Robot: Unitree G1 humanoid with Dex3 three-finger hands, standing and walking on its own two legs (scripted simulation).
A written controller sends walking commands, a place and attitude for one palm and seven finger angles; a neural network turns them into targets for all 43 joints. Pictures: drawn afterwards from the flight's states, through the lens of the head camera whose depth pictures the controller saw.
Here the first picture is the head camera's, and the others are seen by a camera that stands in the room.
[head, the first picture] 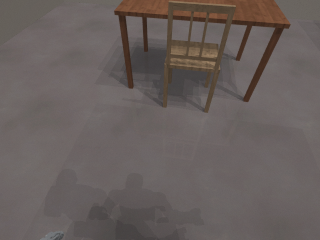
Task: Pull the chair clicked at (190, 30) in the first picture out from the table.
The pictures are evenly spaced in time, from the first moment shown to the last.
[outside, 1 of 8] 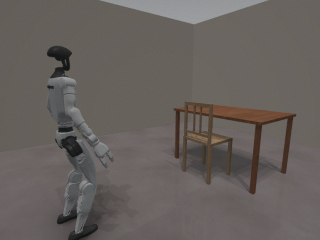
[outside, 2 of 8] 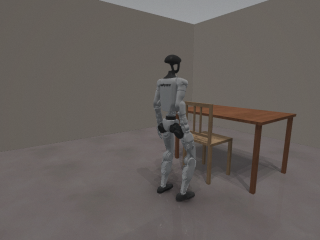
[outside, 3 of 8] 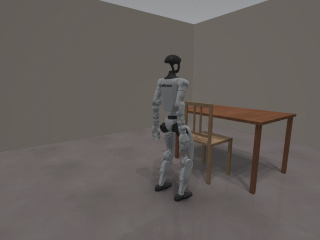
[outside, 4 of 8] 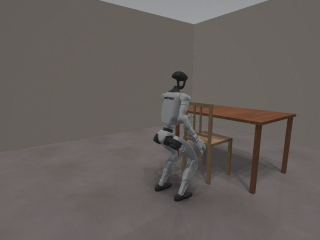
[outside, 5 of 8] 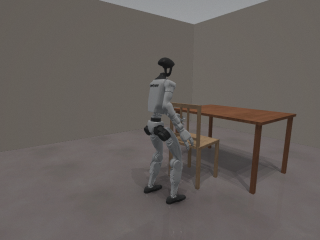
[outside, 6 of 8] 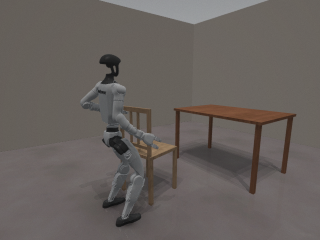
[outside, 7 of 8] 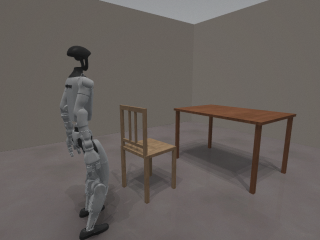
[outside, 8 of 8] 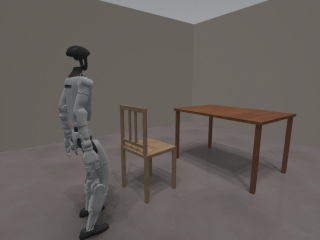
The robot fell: no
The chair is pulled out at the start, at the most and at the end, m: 0.00 0.74 0.73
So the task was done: yes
